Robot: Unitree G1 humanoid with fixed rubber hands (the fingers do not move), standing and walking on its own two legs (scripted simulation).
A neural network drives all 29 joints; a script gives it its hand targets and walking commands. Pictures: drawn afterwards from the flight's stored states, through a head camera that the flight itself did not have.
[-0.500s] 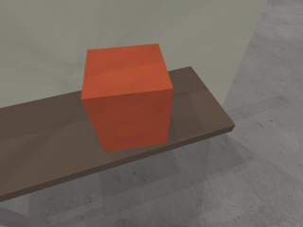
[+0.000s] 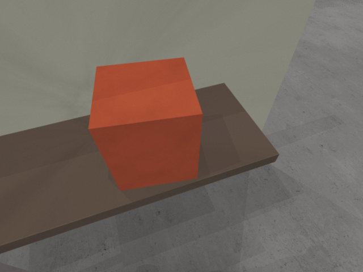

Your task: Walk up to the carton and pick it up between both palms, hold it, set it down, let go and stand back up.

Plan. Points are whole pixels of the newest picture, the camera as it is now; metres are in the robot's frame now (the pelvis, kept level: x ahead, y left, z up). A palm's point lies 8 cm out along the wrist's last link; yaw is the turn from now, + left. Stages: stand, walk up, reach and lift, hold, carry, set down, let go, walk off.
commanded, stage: walk up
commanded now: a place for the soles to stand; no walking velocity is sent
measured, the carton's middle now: (150, 126) +0.44 +0.08 +0.05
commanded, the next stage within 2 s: reach and lift in 0.34 s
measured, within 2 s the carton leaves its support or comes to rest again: neither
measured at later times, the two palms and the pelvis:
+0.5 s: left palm out of the picture +0.11 +0.27 -0.14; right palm out of the picture +0.11 -0.25 -0.16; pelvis -0.03 +0.01 -0.04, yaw +7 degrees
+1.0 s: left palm out of the picture +0.10 +0.26 -0.08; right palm out of the picture +0.11 -0.20 -0.11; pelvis -0.04 +0.01 -0.01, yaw +7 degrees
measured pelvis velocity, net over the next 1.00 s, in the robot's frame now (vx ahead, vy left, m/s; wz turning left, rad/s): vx -0.04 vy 0.01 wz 0.13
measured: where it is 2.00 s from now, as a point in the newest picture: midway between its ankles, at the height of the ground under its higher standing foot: outside the picture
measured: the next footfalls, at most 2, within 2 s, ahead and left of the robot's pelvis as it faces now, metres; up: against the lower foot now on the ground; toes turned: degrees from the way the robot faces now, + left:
none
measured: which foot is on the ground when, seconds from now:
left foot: down 0.00-1.00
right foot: down 0.00-1.00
